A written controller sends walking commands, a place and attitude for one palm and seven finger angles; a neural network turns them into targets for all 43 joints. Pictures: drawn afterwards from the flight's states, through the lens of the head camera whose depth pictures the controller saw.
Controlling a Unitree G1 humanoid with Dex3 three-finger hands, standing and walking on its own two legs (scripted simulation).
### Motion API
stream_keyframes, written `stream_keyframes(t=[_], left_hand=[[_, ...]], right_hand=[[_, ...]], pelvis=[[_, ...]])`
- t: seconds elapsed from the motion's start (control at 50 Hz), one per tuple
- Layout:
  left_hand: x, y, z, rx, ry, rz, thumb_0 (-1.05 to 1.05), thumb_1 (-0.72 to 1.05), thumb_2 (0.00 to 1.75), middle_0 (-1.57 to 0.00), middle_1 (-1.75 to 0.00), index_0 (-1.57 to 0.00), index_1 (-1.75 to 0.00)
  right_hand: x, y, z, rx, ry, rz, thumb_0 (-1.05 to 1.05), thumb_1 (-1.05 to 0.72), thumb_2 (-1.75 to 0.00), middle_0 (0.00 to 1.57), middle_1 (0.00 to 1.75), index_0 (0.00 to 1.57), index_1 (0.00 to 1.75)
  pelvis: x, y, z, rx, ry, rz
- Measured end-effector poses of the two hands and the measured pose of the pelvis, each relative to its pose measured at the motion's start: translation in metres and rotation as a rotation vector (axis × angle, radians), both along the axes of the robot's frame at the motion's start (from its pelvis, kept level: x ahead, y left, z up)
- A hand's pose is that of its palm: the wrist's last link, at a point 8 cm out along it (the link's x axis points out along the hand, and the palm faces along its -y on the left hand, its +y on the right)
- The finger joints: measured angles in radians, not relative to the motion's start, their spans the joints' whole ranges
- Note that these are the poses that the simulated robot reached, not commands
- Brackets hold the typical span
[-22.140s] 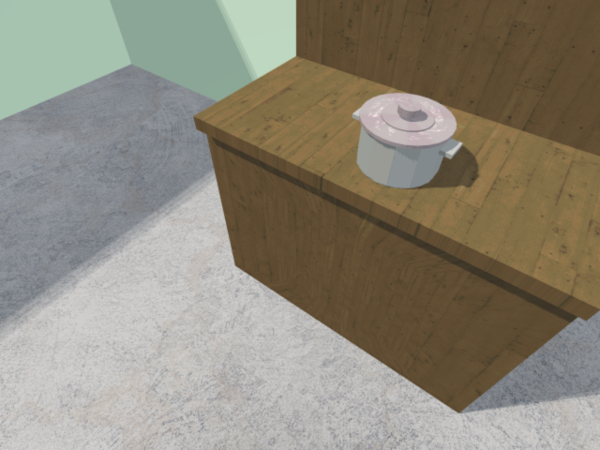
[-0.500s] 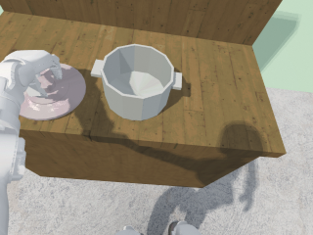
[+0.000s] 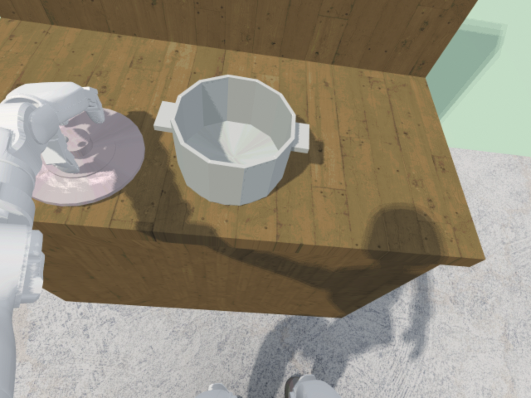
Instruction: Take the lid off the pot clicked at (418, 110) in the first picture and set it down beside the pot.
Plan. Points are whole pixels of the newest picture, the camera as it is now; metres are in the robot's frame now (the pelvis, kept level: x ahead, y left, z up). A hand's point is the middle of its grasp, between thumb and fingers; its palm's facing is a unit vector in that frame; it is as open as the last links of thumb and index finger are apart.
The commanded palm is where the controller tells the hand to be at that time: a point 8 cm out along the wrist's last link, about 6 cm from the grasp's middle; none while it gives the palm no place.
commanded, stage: raise the empty hand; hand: left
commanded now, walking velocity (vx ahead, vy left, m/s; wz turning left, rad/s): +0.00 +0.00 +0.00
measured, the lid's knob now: (75, 142) +0.51 +0.27 +0.02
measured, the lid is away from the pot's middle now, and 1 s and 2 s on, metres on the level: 0.25 0.25 0.25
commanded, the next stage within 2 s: draw the hand back to the body in 1.28 s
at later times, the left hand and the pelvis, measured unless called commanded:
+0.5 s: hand (47, 112) +0.50 +0.28 +0.10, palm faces -0.41 -0.08 -0.91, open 11.0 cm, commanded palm +0.52 +0.25 +0.17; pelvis +0.02 +0.01 +0.01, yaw +1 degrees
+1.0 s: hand (29, 70) +0.51 +0.28 +0.15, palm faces -0.34 -0.07 -0.94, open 11.0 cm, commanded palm +0.51 +0.25 +0.22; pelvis +0.04 +0.01 +0.03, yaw +3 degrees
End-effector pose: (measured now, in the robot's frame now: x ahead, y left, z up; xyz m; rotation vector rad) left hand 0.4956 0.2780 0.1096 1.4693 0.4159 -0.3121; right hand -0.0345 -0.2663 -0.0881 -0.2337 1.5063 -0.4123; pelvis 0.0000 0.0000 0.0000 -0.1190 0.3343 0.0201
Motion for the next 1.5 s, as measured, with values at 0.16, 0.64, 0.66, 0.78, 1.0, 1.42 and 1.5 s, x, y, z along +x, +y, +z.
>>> stream_keyframes(t=[0.16, 0.64, 0.66, 0.78, 1.0, 1.42, 1.5], left_hand=[[-0.001, 0.003, 0.012, -0.002, -0.020, 0.001, 0.00, 0.00, 0.66, -0.37, -0.85, -0.36, -0.86], [0.006, 0.002, 0.066, 0.009, -0.071, -0.008, 0.00, -0.01, 0.66, -0.37, -0.85, -0.37, -0.85], [0.007, 0.002, 0.067, 0.009, -0.072, -0.001, 0.00, -0.01, 0.66, -0.37, -0.85, -0.37, -0.85], [0.013, -0.001, 0.080, 0.019, -0.089, -0.014, 0.00, -0.01, 0.66, -0.37, -0.85, -0.37, -0.85], [0.018, 0.007, 0.101, 0.009, -0.114, -0.006, 0.00, -0.01, 0.66, -0.37, -0.85, -0.37, -0.85], [0.025, 0.023, 0.124, 0.055, -0.140, -0.026, 0.00, -0.01, 0.66, -0.37, -0.85, -0.37, -0.85], [0.026, 0.025, 0.120, 0.030, -0.167, -0.045, 0.00, -0.01, 0.66, -0.37, -0.85, -0.37, -0.85]], right_hand=[[0.010, 0.003, 0.001, 0.011, -0.006, 0.011, 0.00, -0.91, -0.90, 0.21, 0.30, 0.21, 0.30], [0.063, 0.009, 0.004, 0.053, -0.104, 0.077, 0.00, -0.91, -0.90, 0.21, 0.30, 0.21, 0.30], [0.065, 0.010, 0.005, 0.054, -0.106, 0.078, 0.00, -0.91, -0.90, 0.21, 0.30, 0.21, 0.30], [0.077, 0.010, 0.006, 0.062, -0.116, 0.094, 0.00, -0.91, -0.90, 0.21, 0.30, 0.20, 0.30], [0.110, 0.018, 0.008, 0.091, -0.156, 0.136, 0.01, -0.91, -0.90, 0.20, 0.30, 0.20, 0.30], [0.190, 0.045, 0.010, 0.152, -0.236, 0.278, 0.01, -0.91, -0.90, 0.20, 0.30, 0.20, 0.30], [0.203, 0.052, 0.010, 0.170, -0.255, 0.296, 0.01, -0.91, -0.90, 0.20, 0.30, 0.20, 0.30]], pelvis=[[0.005, 0.002, 0.003, -0.001, -0.011, 0.011], [0.023, 0.007, 0.018, 0.011, -0.064, 0.031], [0.025, 0.007, 0.018, 0.013, -0.064, 0.030], [0.031, 0.009, 0.022, 0.013, -0.073, 0.036], [0.043, 0.012, 0.027, 0.016, -0.089, 0.045], [0.068, 0.027, 0.032, 0.021, -0.085, 0.101], [0.076, 0.032, 0.033, 0.024, -0.081, 0.106]])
